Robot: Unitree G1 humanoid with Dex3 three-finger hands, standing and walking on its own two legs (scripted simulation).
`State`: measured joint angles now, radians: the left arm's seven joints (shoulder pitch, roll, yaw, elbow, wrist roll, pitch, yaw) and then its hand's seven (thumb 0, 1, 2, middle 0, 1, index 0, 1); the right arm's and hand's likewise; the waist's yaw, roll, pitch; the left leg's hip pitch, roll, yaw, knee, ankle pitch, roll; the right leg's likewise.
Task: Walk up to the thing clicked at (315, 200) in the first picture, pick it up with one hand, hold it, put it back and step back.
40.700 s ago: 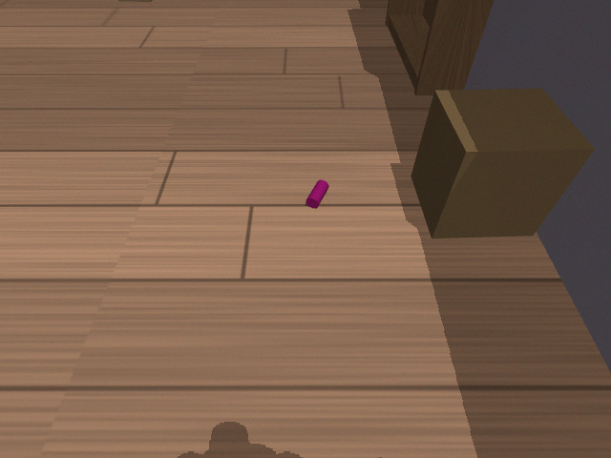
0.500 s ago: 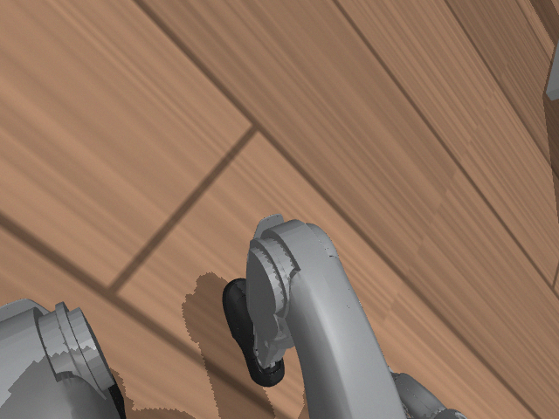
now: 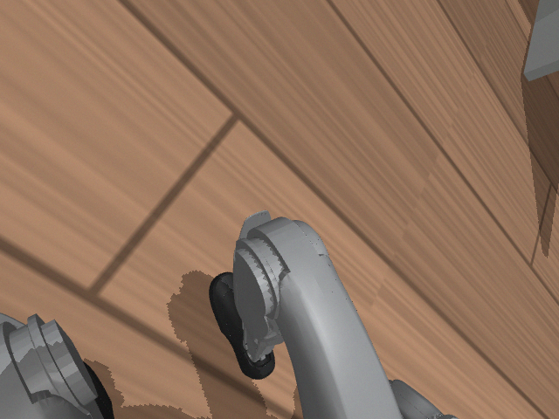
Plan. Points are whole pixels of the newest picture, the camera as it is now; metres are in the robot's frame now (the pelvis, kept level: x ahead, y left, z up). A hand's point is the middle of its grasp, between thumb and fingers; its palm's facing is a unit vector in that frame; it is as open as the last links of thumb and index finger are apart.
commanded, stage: rest palm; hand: left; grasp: from above
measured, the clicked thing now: out of the picture +0.47 +0.35 -0.27
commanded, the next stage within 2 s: close in 0.04 s
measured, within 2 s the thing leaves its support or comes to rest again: neither
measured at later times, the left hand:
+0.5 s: hand out of the picture +0.44 +0.34 -0.26, palm faces -0.45 -0.18 -0.87, open 13.2 cm
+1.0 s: hand out of the picture +0.45 +0.34 -0.26, palm faces -0.43 -0.18 -0.89, open 11.5 cm
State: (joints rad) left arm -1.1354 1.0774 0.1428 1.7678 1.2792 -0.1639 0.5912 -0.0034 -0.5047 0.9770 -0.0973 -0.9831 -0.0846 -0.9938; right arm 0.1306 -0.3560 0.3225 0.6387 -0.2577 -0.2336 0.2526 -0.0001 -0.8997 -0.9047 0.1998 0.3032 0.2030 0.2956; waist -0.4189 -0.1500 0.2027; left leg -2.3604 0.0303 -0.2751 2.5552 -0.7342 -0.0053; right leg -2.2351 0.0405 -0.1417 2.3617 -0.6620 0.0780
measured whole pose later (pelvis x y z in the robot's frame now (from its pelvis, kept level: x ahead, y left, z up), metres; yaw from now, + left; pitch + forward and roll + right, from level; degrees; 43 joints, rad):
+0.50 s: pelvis +0.00 +0.00 +0.00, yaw +0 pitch +28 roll -15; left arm -1.13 1.09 0.12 1.76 1.26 -0.19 0.57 0.00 -0.35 0.86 -0.18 -0.94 -0.19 -0.93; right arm 0.11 -0.36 0.33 0.63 -0.25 -0.24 0.26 0.00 -0.89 -0.90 0.20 0.30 0.20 0.30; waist -0.41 -0.15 0.21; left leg -2.35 0.03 -0.28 2.55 -0.72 0.00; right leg -2.22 0.04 -0.15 2.35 -0.65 0.08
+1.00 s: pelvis +0.00 +0.00 +0.00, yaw -1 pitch +28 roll -16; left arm -1.13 1.10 0.14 1.76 1.26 -0.17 0.59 0.00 -0.08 0.66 -0.38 -0.78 -0.40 -0.76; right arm 0.10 -0.36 0.34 0.64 -0.26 -0.25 0.26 0.00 -0.89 -0.90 0.20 0.30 0.20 0.30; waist -0.42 -0.16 0.22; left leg -2.36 0.03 -0.29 2.55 -0.73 0.00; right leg -2.22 0.04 -0.15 2.35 -0.65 0.08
